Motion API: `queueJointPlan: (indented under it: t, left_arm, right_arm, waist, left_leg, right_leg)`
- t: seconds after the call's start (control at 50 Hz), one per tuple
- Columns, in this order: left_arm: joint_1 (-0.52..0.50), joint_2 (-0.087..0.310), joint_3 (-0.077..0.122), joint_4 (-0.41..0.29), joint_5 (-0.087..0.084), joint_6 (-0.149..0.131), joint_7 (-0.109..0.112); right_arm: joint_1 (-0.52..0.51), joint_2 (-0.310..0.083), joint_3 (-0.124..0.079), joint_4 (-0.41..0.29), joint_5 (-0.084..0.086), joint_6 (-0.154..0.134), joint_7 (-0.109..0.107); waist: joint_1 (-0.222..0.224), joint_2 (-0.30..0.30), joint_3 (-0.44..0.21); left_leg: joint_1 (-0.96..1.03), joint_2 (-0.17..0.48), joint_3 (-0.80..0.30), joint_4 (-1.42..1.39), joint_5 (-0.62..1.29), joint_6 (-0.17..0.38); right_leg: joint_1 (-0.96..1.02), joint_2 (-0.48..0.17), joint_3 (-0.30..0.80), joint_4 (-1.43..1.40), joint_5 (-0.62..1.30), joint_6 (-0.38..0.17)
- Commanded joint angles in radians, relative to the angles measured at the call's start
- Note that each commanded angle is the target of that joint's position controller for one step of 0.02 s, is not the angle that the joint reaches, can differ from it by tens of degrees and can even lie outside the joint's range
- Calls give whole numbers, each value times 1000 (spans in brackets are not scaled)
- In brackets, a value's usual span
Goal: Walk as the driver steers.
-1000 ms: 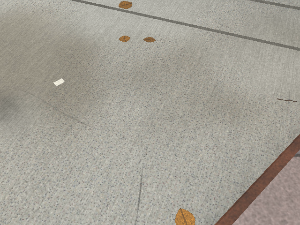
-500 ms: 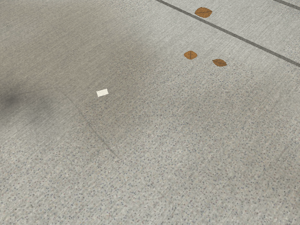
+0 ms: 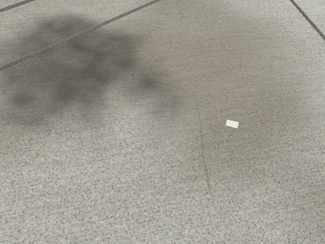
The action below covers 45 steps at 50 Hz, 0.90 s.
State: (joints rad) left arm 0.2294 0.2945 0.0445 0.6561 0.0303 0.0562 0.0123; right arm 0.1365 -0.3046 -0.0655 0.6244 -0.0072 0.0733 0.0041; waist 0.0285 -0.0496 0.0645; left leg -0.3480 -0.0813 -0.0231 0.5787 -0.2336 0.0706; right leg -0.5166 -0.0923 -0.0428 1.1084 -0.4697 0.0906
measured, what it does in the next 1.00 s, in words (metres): steps on the spot, turning left: right foot, then left foot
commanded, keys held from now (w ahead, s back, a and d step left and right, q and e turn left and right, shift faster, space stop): q+shift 0.10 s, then shift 0.90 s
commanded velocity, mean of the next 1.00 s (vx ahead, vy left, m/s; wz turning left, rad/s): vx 0.01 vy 0.00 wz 0.33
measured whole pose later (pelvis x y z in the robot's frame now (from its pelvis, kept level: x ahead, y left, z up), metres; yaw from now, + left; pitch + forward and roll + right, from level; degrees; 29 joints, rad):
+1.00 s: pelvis +0.02 -0.03 +0.01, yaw +17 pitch -2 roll -1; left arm 0.26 0.23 0.03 0.88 0.02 0.01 0.00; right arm 0.18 -0.22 0.01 0.92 -0.01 0.00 -0.02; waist 0.03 -0.01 0.02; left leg -0.15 -0.07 -0.07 0.43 -0.26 0.05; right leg -0.17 0.01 -0.03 0.41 -0.21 -0.01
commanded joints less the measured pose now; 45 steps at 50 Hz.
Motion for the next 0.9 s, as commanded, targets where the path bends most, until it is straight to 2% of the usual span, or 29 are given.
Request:
queueJointPlan:
  t: [0.02, 0.06, 0.1, 0.14, 0.18, 0.22, 0.26, 0.28, 0.3, 0.32, 0.34, 0.36, 0.38, 0.4, 0.42, 0.48, 0.52, 0.56, 0.6, 0.62, 0.64, 0.66, 0.68, 0.72, 0.76, 0.82, 0.9]
  left_arm:
    - [31, 108, 30, -59, 9, -4, 2]
    - [-8, 77, 17, -75, -1, -5, 0]
    - [-44, 68, 10, -88, -5, -7, 1]
    - [-48, 66, 6, -84, -9, -13, 4]
    - [-52, 66, 4, -86, -15, -18, 9]
    - [-27, 71, 6, -82, -22, -22, 12]
    - [49, 64, 7, -60, -17, -32, 21]
    - [56, 108, 16, -59, -3, -39, 31]
    - [26, 215, 34, -86, 12, -39, 28]
    - [44, 221, 43, -70, 10, -34, 18]
    - [9, 164, 26, -71, 3, -36, 13]
    - [-38, 129, 16, -71, -2, -38, 9]
    - [-80, 116, 13, -74, -3, -39, 9]
    - [-92, 104, 11, -72, -6, -42, 11]
    - [-82, 95, 9, -65, -7, -43, 9]
    - [-31, 82, 8, -36, -12, -46, 6]
    - [-6, 98, 13, -17, -11, -42, 2]
    - [24, 119, 21, 4, -8, -33, -4]
    - [31, 106, 16, 20, -18, -34, -7]
    - [54, 87, 12, 22, -16, -44, -10]
    - [76, 39, 0, -6, -22, -55, -22]
    - [51, 29, -6, 12, -22, -48, -18]
    - [31, 42, -2, 24, -16, -43, -17]
    - [11, 61, 7, 42, -13, -43, -22]
    - [33, 59, 7, 63, -11, -47, -23]
    - [43, 46, 6, 101, -11, -53, -16]
    - [41, 35, 8, 146, -13, -52, -12]
  right_arm:
    - [-28, -163, -50, -60, -5, -10, -5]
    - [11, -190, -63, -45, -12, -17, 4]
    - [39, -198, -69, -38, -13, -18, 13]
    - [42, -189, -67, -36, -19, -19, 18]
    - [49, -179, -61, -29, -25, -19, 24]
    - [45, -172, -56, -22, -26, -21, 27]
    - [24, -153, -46, -18, -11, -23, 17]
    - [56, -108, -33, -15, -6, -28, 9]
    - [71, -46, -19, -39, 4, -33, 4]
    - [39, -137, -43, -36, -34, -38, 0]
    - [43, -149, -52, -20, -37, -39, 2]
    - [66, -131, -48, 3, -32, -36, 7]
    - [96, -118, -45, 23, -26, -32, 14]
    - [125, -106, -40, 39, -24, -27, 21]
    - [129, -95, -33, 50, -20, -25, 23]
    - [64, -57, -10, 42, -15, -20, 25]
    - [31, -29, 9, 43, -12, -17, 26]
    - [34, -33, 14, 56, -4, -19, 17]
    - [70, -25, 24, 83, -10, -36, 5]
    - [76, -49, 26, 89, -20, -51, -1]
    - [55, -137, 12, 81, -32, -64, -8]
    - [16, -83, 27, 95, -17, -68, -9]
    - [-12, -49, 39, 93, -13, -72, -7]
    - [-3, -47, 42, 114, -14, -74, -13]
    - [26, -51, 42, 143, -8, -78, -19]
    - [40, -38, 45, 172, -7, -82, -23]
    - [40, -33, 47, 214, -7, -85, -28]
  waist:
    - [-4, 135, -115]
    - [-25, 117, -132]
    - [-47, 139, -139]
    - [-58, 161, -153]
    - [-66, 184, -161]
    - [-55, 205, -161]
    - [-2, 182, -148]
    - [-10, 75, -137]
    - [-19, -185, -122]
    - [3, -169, -86]
    - [-27, -87, -51]
    - [-53, -59, -29]
    - [-75, -78, -43]
    - [-77, -103, -59]
    - [-69, -101, -73]
    - [-26, -107, -87]
    - [-2, -138, -90]
    - [3, -154, -82]
    - [-38, -102, -77]
    - [-27, -62, -114]
    - [16, 116, -144]
    - [16, 148, -127]
    - [13, 146, -106]
    - [-6, 163, -72]
    - [-6, 156, -56]
    - [-11, 100, -53]
    - [-10, 76, -48]
  left_leg:
    - [106, 203, -294, -212, 360, 175]
    - [104, 195, -348, -209, 266, 171]
    - [105, 191, -414, -216, 135, 170]
    - [98, 191, -432, -212, 91, 161]
    - [74, 189, -449, -199, 136, 152]
    - [51, 185, -476, -182, 205, 130]
    - [-25, 145, -476, -135, 156, 69]
    - [-99, 81, -414, -42, -16, 15]
    - [-279, -101, -200, 165, -245, -41]
    - [-269, -108, -159, 323, -337, -54]
    - [-241, -82, -184, 412, -282, -57]
    - [-217, -80, -179, 466, -216, -64]
    - [-202, -83, -163, 507, -166, -73]
    - [-195, -85, -145, 529, -153, -86]
    - [-185, -82, -128, 519, -152, -96]
    - [-145, -42, -86, 325, -154, -113]
    - [-33, -12, -28, 150, -192, -99]
    - [59, -9, 20, 18, -186, -73]
    - [221, 17, 0, -246, 42, -40]
    - [332, 90, -96, -269, 113, -23]
    - [352, 260, -293, -252, 249, 23]
    - [191, 298, -302, -233, 292, 68]
    - [152, 252, -263, -234, 198, 48]
    - [124, 185, -216, -244, 93, 4]
    - [131, 167, -195, -240, 115, -6]
    - [155, 163, -184, -221, 158, -1]
    - [151, 158, -179, -224, 164, 2]
  right_leg:
    - [-68, 34, 56, -27, 72, -9]
    - [-53, 62, 70, -109, 85, -21]
    - [-46, 83, 93, -175, 113, -35]
    - [-1, 98, 94, -244, 131, -49]
    - [80, 117, 84, -312, 114, -62]
    - [180, 136, 74, -406, 97, -81]
    - [354, 130, 65, -642, 197, -105]
    - [423, 11, 174, -767, 148, -126]
    - [475, -247, 511, -891, 54, -211]
    - [351, -303, 600, -893, 107, -295]
    - [295, -254, 523, -877, 121, -305]
    - [257, -188, 422, -859, 169, -289]
    - [269, -131, 342, -841, 233, -267]
    - [287, -104, 290, -824, 329, -266]
    - [304, -88, 252, -812, 392, -265]
    - [364, -83, 215, -788, 396, -271]
    - [345, -84, 214, -785, 345, -274]
    - [325, -96, 240, -770, 383, -281]
    - [259, -88, 226, -718, 462, -228]
    - [209, -78, 216, -700, 453, -180]
    - [176, 10, 127, -632, 344, -130]
    - [294, 46, 89, -690, 203, -111]
    - [347, 44, 96, -705, 232, -103]
    - [366, 42, 98, -706, 304, -108]
    - [357, 27, 106, -719, 337, -112]
    - [346, 24, 108, -731, 342, -109]
    - [363, 20, 110, -743, 348, -108]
